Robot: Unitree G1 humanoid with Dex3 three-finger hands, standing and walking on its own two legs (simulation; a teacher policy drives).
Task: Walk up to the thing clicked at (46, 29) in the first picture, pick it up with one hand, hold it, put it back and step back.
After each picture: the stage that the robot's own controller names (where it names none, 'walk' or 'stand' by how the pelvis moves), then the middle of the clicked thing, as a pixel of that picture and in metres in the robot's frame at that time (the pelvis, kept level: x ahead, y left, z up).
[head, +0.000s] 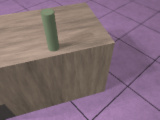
stand; (50, 31) +0.77 +0.19 -0.05
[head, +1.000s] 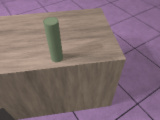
walk; (54, 41) +0.66 +0.19 -0.05
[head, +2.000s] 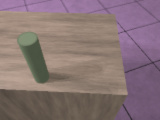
stand; (35, 60) +0.47 +0.22 -0.02
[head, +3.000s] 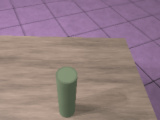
stand; (66, 95) +0.36 +0.06 -0.04
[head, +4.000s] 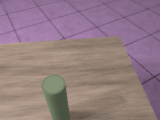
walk; (58, 104) +0.31 +0.12 -0.02
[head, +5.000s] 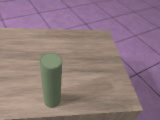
walk; (51, 83) +0.38 +0.11 -0.01
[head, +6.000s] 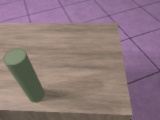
walk; (27, 78) +0.39 +0.22 +0.01
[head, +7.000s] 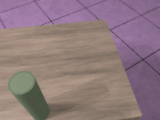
stand; (33, 100) +0.30 +0.18 -0.02
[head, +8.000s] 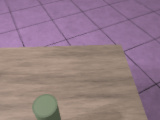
stand; out of the picture +0.26 +0.13 -0.05
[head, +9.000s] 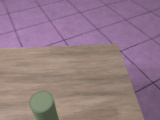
stand; (47, 118) +0.27 +0.15 -0.06
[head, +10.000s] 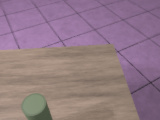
stand; out of the picture +0.26 +0.17 -0.06
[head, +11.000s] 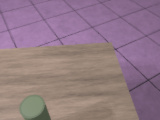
stand; out of the picture +0.26 +0.17 -0.06
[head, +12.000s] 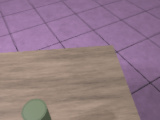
stand; out of the picture +0.25 +0.16 -0.06
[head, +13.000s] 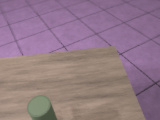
rise first; out of the picture +0.26 +0.16 -0.05
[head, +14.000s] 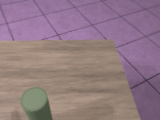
go down; (40, 116) +0.26 +0.16 -0.03
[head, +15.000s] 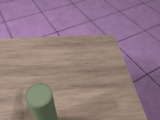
go down; (45, 112) +0.28 +0.14 -0.02
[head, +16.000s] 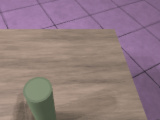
close in; (43, 107) +0.28 +0.14 -0.01
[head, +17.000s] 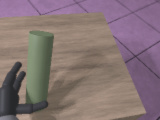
close; (38, 72) +0.39 +0.13 +0.04
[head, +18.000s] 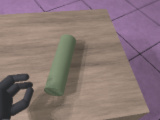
lift; (61, 63) +0.47 +0.07 -0.05
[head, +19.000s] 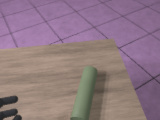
go down; (85, 92) +0.41 +0.02 -0.10
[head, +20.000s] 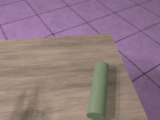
go down; (99, 88) +0.42 -0.07 -0.09
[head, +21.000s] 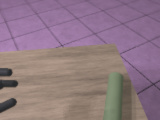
close; (114, 99) +0.39 -0.11 -0.10
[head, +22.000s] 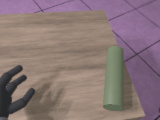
close; (114, 76) +0.41 -0.14 -0.06
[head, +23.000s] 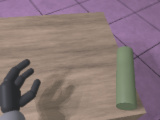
close; (125, 75) +0.41 -0.18 -0.04
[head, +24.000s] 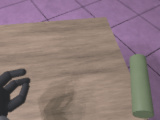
close; (140, 83) +0.39 -0.23 -0.06
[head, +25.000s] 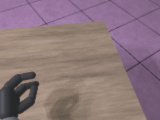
close; out of the picture +0.15 -0.45 -0.61
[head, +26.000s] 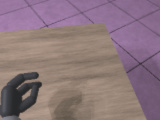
close; out of the picture +0.20 -0.44 -0.68
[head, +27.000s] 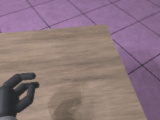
close; out of the picture +0.20 -0.44 -0.68
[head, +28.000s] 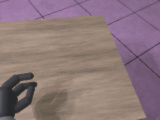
close; out of the picture +0.21 -0.45 -0.67
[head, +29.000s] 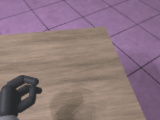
close; out of the picture +0.21 -0.46 -0.68
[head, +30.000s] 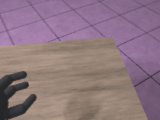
go down; out of the picture +0.19 -0.46 -0.70
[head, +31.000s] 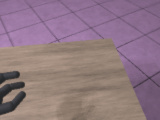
close; out of the picture +0.19 -0.47 -0.70
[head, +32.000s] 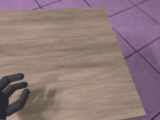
hold; out of the picture +0.21 -0.46 -0.66
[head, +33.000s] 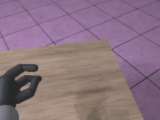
close; out of the picture +0.19 -0.46 -0.70
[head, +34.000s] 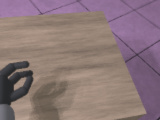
close; out of the picture +0.23 -0.47 -0.66
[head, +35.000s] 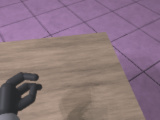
close; out of the picture +0.21 -0.47 -0.69
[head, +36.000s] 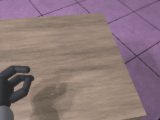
close; out of the picture +0.22 -0.47 -0.66
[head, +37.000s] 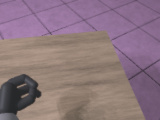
close; out of the picture +0.21 -0.47 -0.69
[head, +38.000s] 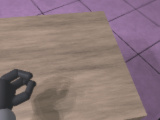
close; out of the picture +0.22 -0.47 -0.66
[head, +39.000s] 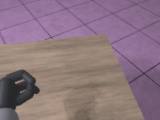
close; out of the picture +0.21 -0.47 -0.69
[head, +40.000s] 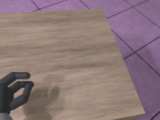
close; out of the picture +0.22 -0.47 -0.66
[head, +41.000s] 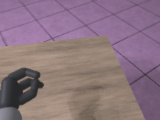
close; out of the picture +0.20 -0.47 -0.69
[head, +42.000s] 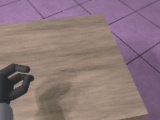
close; out of the picture +0.23 -0.47 -0.66
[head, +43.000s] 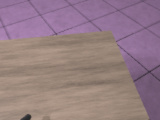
stand; out of the picture +0.21 -0.48 -0.68
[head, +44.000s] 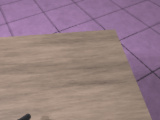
stand; out of the picture +0.19 -0.48 -0.67
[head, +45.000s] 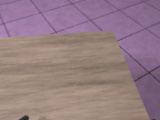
stand; out of the picture +0.19 -0.48 -0.68
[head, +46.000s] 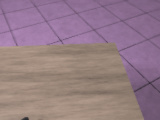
stand; out of the picture +0.17 -0.49 -0.73
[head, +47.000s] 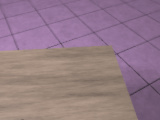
stand; out of the picture +0.17 -0.47 -0.75
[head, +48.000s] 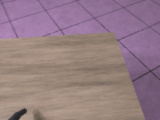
walk; out of the picture +0.19 -0.48 -0.74
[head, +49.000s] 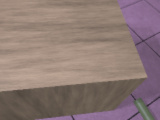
walk; (146, 114) +0.39 -0.52 -0.71
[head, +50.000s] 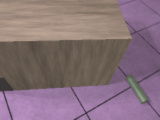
walk; (136, 88) +0.66 -0.54 -0.72
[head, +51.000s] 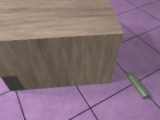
stand; (137, 85) +0.82 -0.49 -0.73
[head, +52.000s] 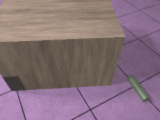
stand; (137, 88) +0.82 -0.49 -0.75
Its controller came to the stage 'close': yes
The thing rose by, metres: 0.00
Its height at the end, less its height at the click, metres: -0.69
